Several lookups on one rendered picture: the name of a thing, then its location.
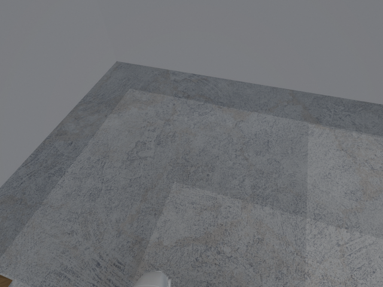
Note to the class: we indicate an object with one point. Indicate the cabinet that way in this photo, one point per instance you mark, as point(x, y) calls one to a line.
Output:
point(4, 281)

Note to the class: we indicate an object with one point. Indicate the robot left thigh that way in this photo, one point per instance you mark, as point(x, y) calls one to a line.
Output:
point(153, 279)

